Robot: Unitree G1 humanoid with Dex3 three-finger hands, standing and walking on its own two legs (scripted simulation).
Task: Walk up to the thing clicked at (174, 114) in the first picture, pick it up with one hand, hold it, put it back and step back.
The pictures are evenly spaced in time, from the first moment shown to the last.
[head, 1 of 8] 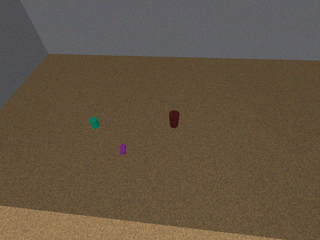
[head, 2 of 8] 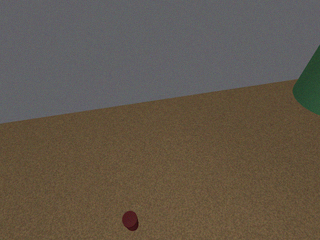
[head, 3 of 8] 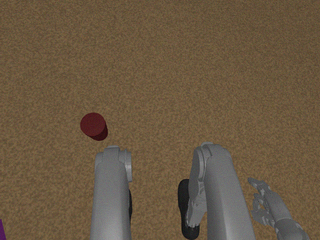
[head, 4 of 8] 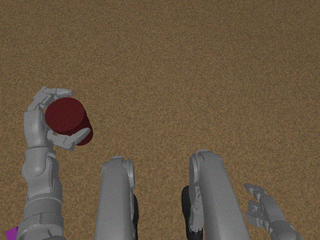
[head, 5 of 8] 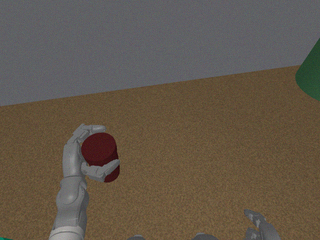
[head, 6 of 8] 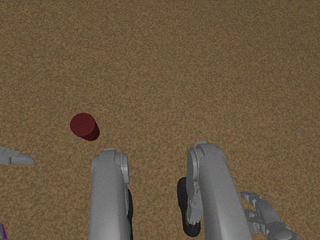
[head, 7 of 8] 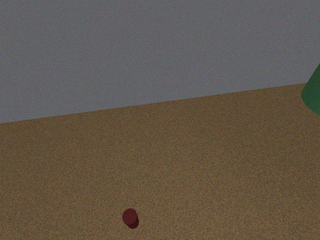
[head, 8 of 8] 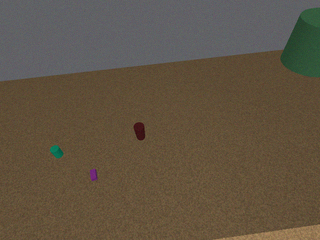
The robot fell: no
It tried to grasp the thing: yes
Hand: left
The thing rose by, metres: 0.68
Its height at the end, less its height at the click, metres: +0.00
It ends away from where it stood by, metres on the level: 0.02
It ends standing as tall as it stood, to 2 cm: yes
